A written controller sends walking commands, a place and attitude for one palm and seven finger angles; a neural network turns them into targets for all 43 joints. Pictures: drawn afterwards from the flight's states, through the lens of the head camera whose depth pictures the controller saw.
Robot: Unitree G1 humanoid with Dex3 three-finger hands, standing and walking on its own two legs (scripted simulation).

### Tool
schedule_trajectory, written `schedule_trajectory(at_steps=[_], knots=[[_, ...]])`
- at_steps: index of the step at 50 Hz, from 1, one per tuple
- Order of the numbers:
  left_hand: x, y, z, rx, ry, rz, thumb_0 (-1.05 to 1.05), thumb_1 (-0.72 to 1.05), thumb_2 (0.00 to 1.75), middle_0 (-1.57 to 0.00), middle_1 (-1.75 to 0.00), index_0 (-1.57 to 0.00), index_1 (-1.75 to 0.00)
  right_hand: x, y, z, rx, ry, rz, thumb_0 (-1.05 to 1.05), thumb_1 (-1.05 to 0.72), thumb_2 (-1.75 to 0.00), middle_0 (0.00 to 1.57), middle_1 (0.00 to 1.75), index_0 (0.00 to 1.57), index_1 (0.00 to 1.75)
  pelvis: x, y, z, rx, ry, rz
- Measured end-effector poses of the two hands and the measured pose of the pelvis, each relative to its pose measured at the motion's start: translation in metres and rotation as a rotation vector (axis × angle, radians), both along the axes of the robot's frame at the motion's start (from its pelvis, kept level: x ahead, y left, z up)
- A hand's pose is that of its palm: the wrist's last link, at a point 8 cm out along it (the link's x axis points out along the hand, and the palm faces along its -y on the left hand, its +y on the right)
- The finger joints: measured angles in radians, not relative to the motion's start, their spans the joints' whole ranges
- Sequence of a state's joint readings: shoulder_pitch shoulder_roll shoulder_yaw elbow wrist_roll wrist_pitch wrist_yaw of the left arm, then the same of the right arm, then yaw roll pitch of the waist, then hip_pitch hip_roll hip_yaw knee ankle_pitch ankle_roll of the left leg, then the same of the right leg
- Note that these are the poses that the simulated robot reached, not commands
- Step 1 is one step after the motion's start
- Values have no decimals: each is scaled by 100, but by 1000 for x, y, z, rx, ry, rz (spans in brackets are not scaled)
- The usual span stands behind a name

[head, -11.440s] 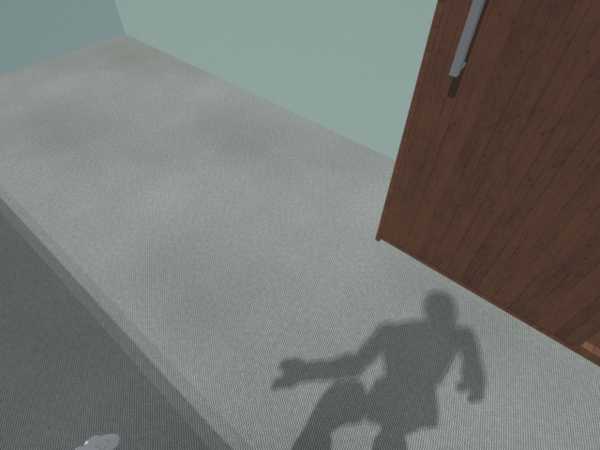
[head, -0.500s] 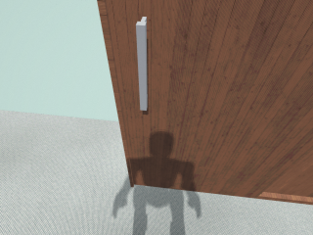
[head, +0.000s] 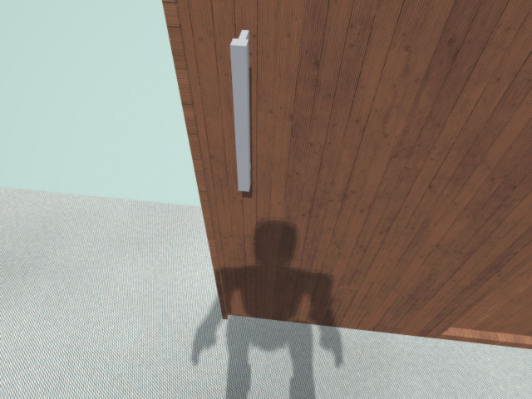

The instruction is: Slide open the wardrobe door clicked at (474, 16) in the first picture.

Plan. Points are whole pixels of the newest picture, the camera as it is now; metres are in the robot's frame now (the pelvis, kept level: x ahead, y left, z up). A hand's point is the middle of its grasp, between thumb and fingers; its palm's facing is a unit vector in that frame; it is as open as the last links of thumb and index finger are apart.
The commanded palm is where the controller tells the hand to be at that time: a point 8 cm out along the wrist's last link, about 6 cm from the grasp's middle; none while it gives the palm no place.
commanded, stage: look again from close up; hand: left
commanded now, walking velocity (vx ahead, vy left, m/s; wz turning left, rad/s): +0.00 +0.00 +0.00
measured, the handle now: (244, 121) +0.50 +0.07 +0.17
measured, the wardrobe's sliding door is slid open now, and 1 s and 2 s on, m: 0.00 0.00 0.00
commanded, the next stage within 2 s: raise the hand with hooked fingers in 1.06 s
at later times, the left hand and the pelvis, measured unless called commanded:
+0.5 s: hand out of the picture +0.03 +0.20 -0.17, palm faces -0.01 -0.97 -0.26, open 7.4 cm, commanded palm none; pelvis +0.01 -0.01 +0.00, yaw +0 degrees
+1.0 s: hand out of the picture +0.04 +0.21 -0.17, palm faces +0.00 -0.96 -0.27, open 7.4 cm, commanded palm none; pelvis +0.02 -0.01 +0.00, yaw +0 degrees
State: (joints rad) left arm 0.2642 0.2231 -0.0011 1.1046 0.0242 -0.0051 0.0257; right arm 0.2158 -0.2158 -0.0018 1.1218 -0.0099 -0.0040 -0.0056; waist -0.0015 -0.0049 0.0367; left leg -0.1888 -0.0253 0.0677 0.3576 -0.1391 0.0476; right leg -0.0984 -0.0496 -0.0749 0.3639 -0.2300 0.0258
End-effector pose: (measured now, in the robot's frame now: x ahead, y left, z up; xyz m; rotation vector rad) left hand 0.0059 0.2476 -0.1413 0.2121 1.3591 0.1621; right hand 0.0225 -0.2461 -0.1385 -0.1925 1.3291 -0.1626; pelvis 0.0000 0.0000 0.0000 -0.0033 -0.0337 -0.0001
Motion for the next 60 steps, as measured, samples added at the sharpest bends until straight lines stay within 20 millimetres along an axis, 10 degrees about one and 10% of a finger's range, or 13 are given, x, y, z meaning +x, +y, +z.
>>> schedule_trajectory(at_steps=[60], knots=[[39, 8, 12, 27, -101, 42, 0, 91, 89, -20, -30, -20, -30, 39, -26, 9, -44, -72, 52, 1, -90, -90, 20, 30, 20, 30, 13, -11, 1, 2, 6, 16]])
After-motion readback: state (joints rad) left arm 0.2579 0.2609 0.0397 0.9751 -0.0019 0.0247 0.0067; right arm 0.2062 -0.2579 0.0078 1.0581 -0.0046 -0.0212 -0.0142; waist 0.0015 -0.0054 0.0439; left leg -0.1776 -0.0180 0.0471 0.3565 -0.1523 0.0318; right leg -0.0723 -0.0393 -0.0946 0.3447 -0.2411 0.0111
